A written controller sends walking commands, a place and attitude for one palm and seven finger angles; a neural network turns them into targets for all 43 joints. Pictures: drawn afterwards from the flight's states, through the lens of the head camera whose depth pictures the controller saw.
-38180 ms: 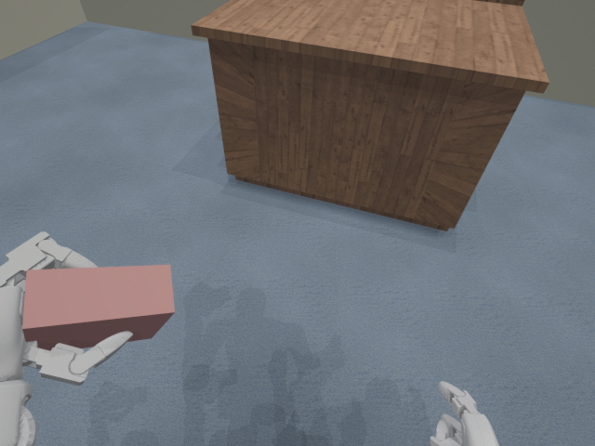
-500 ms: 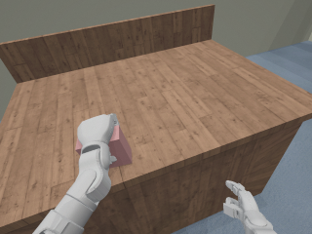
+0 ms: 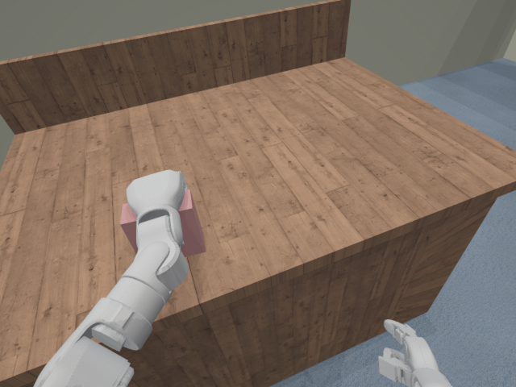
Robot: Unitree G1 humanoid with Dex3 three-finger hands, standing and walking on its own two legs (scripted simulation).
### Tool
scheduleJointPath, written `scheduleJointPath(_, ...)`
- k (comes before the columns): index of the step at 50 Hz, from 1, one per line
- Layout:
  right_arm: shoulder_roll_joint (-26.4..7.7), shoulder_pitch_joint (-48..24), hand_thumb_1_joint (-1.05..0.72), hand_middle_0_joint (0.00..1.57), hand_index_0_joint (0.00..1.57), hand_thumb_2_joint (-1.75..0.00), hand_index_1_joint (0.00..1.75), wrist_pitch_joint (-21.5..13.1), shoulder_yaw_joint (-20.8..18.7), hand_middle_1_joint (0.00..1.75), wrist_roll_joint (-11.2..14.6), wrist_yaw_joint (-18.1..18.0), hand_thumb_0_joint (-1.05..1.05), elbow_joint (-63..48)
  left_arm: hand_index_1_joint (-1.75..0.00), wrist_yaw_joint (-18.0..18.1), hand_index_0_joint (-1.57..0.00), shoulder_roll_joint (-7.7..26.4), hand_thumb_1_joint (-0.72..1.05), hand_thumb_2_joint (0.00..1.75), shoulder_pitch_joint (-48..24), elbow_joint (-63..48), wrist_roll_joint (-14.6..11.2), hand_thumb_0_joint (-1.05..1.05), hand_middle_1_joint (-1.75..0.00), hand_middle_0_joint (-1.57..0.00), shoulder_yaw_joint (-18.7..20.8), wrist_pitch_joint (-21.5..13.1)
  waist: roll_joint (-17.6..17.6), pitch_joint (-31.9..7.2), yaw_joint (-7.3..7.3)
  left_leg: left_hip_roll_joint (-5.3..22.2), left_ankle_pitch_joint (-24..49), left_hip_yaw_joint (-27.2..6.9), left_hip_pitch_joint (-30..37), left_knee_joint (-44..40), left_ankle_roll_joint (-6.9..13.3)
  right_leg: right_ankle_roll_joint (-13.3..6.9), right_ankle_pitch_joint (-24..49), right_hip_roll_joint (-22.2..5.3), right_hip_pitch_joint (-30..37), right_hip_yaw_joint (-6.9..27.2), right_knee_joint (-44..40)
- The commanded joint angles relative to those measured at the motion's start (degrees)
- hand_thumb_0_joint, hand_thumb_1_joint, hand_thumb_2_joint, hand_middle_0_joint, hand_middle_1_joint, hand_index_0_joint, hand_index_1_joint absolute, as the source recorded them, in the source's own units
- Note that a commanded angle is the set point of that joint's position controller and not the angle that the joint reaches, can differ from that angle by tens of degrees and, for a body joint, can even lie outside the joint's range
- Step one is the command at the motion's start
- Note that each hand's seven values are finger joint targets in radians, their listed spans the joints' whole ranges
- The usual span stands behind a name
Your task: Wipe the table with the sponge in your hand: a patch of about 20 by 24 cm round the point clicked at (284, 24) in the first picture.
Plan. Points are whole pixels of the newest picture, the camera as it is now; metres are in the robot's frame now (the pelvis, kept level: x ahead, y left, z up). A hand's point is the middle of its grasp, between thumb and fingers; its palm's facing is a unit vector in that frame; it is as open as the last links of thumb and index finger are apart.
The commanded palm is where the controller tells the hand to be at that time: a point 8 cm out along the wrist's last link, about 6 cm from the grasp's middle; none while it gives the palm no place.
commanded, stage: wipe forward along the third lane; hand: left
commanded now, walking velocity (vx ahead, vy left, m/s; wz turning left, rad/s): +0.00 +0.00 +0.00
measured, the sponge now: (169, 236) +0.35 +0.20 +0.05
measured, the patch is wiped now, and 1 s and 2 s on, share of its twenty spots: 0.95 1.00 1.00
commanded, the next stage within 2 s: wipe back along the third lane in 0.84 s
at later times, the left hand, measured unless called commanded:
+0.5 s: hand (167, 196) +0.41 +0.21 +0.10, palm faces -0.02 -0.05 -1.00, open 9.5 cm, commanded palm +0.38 +0.21 +0.14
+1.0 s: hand (161, 182) +0.45 +0.24 +0.10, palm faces -0.05 -0.04 -1.00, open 9.5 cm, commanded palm +0.41 +0.23 +0.14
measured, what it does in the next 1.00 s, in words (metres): stands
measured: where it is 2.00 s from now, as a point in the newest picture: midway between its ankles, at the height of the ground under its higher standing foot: outside the picture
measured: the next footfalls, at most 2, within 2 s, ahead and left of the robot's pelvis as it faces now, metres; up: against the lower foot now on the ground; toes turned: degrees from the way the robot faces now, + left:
none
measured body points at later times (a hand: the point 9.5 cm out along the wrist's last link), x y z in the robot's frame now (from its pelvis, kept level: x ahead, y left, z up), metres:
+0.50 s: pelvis +0.00 +0.00 +0.00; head +0.00 -0.03 +0.45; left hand +0.40 +0.21 +0.16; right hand +0.19 -0.23 -0.11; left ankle +0.00 +0.13 -0.74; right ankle +0.02 -0.06 -0.74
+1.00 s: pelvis +0.01 +0.02 +0.00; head +0.03 -0.01 +0.45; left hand +0.44 +0.23 +0.16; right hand +0.15 -0.24 -0.12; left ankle +0.00 +0.13 -0.74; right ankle +0.02 -0.06 -0.74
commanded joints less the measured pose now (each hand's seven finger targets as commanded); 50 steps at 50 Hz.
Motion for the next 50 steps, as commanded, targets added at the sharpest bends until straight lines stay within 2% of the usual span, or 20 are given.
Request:
scheduleJointPath(1,-5.31,-11.72,-0.9,0.2,0.2,-0.9,0.3,-2.72,-1.78,0.3,-0.29,-0.34,0.0,-9.85,-1.6,1.75,-1.2,9.14,0.1,1.3,-16.26,0.0,0.9,0.0,-1.6,-1.2,5.32,-1.27,-10.22,-7.31,-0.09,-2.22,3.19,0.02,-3.55,-2.32,2.59,2.27,3.36,-3.79,7.4,7.82,-6.47)
scheduleJointPath(4,-5.04,-10.8,-0.9,0.2,0.2,-0.9,0.3,-2.81,-1.86,0.3,-0.26,-0.33,0.0,-9.96,-1.6,2.16,-1.2,5.85,0.1,1.3,-17.52,0.83,0.85,0.0,-1.6,-1.2,2.74,-1.93,-10.01,-8.7,-0.64,-2.2,4.09,0.4,-3.31,-2.16,2.61,2.38,5.72,-3.91,7.81,6.38,-5.67)
scheduleJointPath(6,-5.22,-10.86,-0.9,0.2,0.2,-0.9,0.3,-2.61,-1.93,0.3,-0.38,-0.36,0.0,-9.86,-1.6,2.57,-1.2,8.26,0.1,1.3,-17.19,1.58,1.01,0.0,-1.6,-1.2,5.37,-2.37,-9.67,-8.92,0.02,-2.18,4.68,-0.07,-3.39,-2.24,2.57,2.05,6.62,-3.67,7.89,6.92,-5.67)
scheduleJointPath(9,-5.06,-9.91,-0.9,0.2,0.2,-0.9,0.3,-2.54,-1.96,0.3,-0.25,-0.49,0.0,-9.48,-1.6,3.05,-1.2,6.11,0.1,1.3,-19.99,3.32,0.96,0.0,-1.6,-1.2,3.23,-2.64,-10.8,-9.27,-0.95,-2.0,4.06,0.31,-3.52,-2.21,2.61,2.46,5.88,-3.9,7.54,5.9,-5.63)
scheduleJointPath(11,-5.34,-9.92,-0.9,0.2,0.2,-0.9,0.3,-2.49,-1.86,0.3,-0.35,-0.93,0.0,-9.05,-1.6,3.39,-1.2,9.37,0.1,1.3,-21.96,4.53,0.89,0.0,-1.6,-1.2,6.0,-2.89,-10.89,-8.76,-0.84,-1.96,3.22,0.02,-3.9,-2.6,2.61,2.42,4.59,-3.9,7.13,6.85,-6.3)
scheduleJointPath(15,-5.09,-9.13,-0.9,0.2,0.2,-0.9,0.3,-2.65,-1.75,0.3,-0.15,-1.23,0.0,-8.31,-1.6,3.67,-1.2,6.71,0.1,1.3,-26.19,7.98,1.44,0.0,-1.6,-1.2,3.06,-3.29,-9.41,-8.0,-1.89,-1.8,2.11,0.27,-3.55,-2.9,2.51,2.55,2.06,-4.01,4.88,5.35,-6.34)
scheduleJointPath(20,-5.42,-6.93,-0.9,0.2,0.2,-0.9,0.3,-2.94,-1.69,0.3,-0.42,-1.96,0.0,-6.94,-1.6,4.2,-1.2,10.94,0.1,1.3,-31.68,13.92,1.63,0.0,-1.6,-1.2,5.95,-4.33,-10.58,-9.24,-2.59,-1.81,1.44,0.26,-4.84,-2.62,2.65,2.96,1.5,-4.41,5.77,6.08,-6.65)
scheduleJointPath(21,-5.67,-6.8,-0.9,0.2,0.2,-0.9,0.3,-2.89,-1.66,0.3,-0.47,-1.99,0.0,-6.96,-1.6,4.31,-1.2,13.25,0.1,1.3,-31.82,14.02,1.53,0.0,-1.6,-1.2,8.18,-4.76,-9.58,-10.42,-1.92,-1.76,1.84,-0.12,-5.14,-3.04,2.5,2.66,2.0,-4.36,6.59,6.4,-6.51)
scheduleJointPath(26,-5.56,-5.21,-0.9,0.2,0.2,-0.9,0.3,-2.68,-2.04,0.3,-0.69,-1.65,0.0,-7.34,-1.6,4.09,-1.2,10.88,0.1,1.3,-31.25,15.68,2.22,0.0,-1.6,-1.2,6.88,-6.03,-8.69,-13.12,-2.04,-1.84,4.94,0.05,-4.9,-2.64,2.62,2.48,8.3,-4.19,8.16,5.68,-5.46)
scheduleJointPath(27,-5.7,-4.6,-0.9,0.2,0.2,-0.9,0.3,-2.58,-2.14,0.3,-0.72,-1.67,0.0,-7.25,-1.6,4.05,-1.2,10.72,0.1,1.3,-31.67,16.06,2.56,0.0,-1.6,-1.2,6.11,-6.27,-9.01,-12.7,-2.75,-1.8,5.17,0.25,-4.83,-2.28,2.78,2.72,9.12,-4.25,8.15,5.54,-5.39)
scheduleJointPath(30,-5.98,-3.45,-0.9,0.2,0.2,-0.9,0.3,-2.54,-2.31,0.3,-0.82,-1.66,0.0,-6.81,-1.6,4.4,-1.2,12.67,0.1,1.3,-32.68,17.59,2.66,0.0,-1.6,-1.2,7.62,-7.02,-9.54,-12.21,-3.1,-1.77,4.81,0.47,-5.8,-2.15,2.85,2.95,9.62,-4.44,8.25,5.79,-5.59)
scheduleJointPath(31,-6.15,-3.46,-0.9,0.2,0.2,-0.9,0.3,-2.53,-2.42,0.3,-0.87,-1.66,0.0,-6.87,-1.6,4.51,-1.2,14.35,0.1,1.3,-31.98,17.57,2.44,0.0,-1.6,-1.2,9.61,-7.32,-9.53,-13.02,-2.27,-1.81,5.47,0.11,-6.06,-2.39,2.78,2.64,10.57,-4.27,9.04,6.38,-5.52)
scheduleJointPath(34,-6.11,-2.77,-0.9,0.2,0.2,-0.9,0.3,-2.62,-2.48,0.3,-0.86,-1.78,0.0,-6.72,-1.6,4.72,-1.2,12.9,0.1,1.3,-33.29,18.07,1.89,0.0,-1.6,-1.2,7.93,-8.0,-9.72,-12.28,-3.28,-1.8,5.26,0.71,-6.21,-2.23,2.97,3.15,11.02,-4.51,8.74,5.72,-5.63)
scheduleJointPath(36,-6.61,-2.18,-0.9,0.2,0.2,-0.9,0.3,-2.78,-2.46,0.3,-0.73,-1.88,0.0,-6.01,-1.6,4.77,-1.2,15.8,0.1,1.3,-34.95,19.97,2.02,0.0,-1.6,-1.2,10.19,-8.34,-10.91,-11.36,-3.37,-1.62,4.55,0.12,-7.04,-2.76,2.96,3.05,9.78,-4.37,8.12,6.19,-5.99)
scheduleJointPath(39,-6.37,-1.05,-0.9,0.2,0.2,-0.9,0.3,-2.97,-2.72,0.3,-0.89,-1.64,0.0,-5.91,-1.6,4.94,-1.2,13.44,0.1,1.3,-34.56,20.79,2.51,0.0,-1.6,-1.2,8.19,-8.81,-9.07,-12.71,-3.51,-1.72,5.98,0.57,-6.08,-2.32,3.04,3.04,11.95,-4.38,8.16,5.09,-5.29)
scheduleJointPath(41,-6.55,-1.0,-0.9,0.2,0.2,-0.9,0.3,-2.82,-2.87,0.3,-1.02,-1.5,0.0,-5.84,-1.6,5.02,-1.2,15.19,0.1,1.3,-33.38,21.25,2.62,0.0,-1.6,-1.2,10.22,-8.94,-8.15,-14.31,-2.64,-1.76,7.49,0.43,-5.95,-2.42,3.01,2.67,13.93,-4.28,9.08,5.46,-5.11)
scheduleJointPath(42,-6.62,-0.3,-0.9,0.2,0.2,-0.9,0.3,-2.78,-2.93,0.3,-1.07,-1.53,0.0,-5.73,-1.6,5.13,-1.2,14.77,0.1,1.3,-34.93,20.8,2.58,0.0,-1.6,-1.2,9.27,-9.19,-8.75,-15.01,-3.47,-1.7,7.78,0.62,-5.6,-2.02,3.16,2.95,14.79,-4.38,9.51,5.06,-4.8)
scheduleJointPath(46,-7.07,0.46,-0.9,0.2,0.2,-0.9,0.3,-2.84,-2.86,0.3,-1.09,-1.7,0.0,-4.93,-1.6,5.42,-1.2,18.59,0.1,1.3,-37.28,23.92,2.95,0.0,-1.6,-1.2,12.06,-9.73,-10.26,-13.4,-3.85,-1.64,6.77,0.4,-7.45,-2.27,3.19,3.06,14.22,-4.44,8.87,5.71,-5.14)
scheduleJointPath(49,-6.38,0.37,-0.9,0.2,0.2,-0.9,0.3,-2.94,-3.21,0.3,-1.11,-1.27,0.0,-5.94,-1.6,5.24,-1.2,12.75,0.1,1.3,-33.2,22.77,2.81,0.0,-1.6,-1.2,8.27,-9.96,-7.55,-14.84,-3.27,-1.65,8.19,0.87,-5.61,-2.13,3.16,2.87,14.98,-4.31,8.57,4.44,-4.77)
scheduleJointPath(50,-6.3,0.31,-0.9,0.2,0.2,-0.9,0.3,-2.91,-3.28,0.3,-1.12,-0.94,0.0,-6.23,-1.6,5.23,-1.2,12.38,0.1,1.3,-31.48,22.02,2.64,0.0,-1.6,-1.2,8.46,-9.91,-6.57,-15.5,-2.68,-1.55,9.0,0.82,-4.83,-2.09,3.1,2.6,15.65,-4.15,8.77,4.16,-4.68)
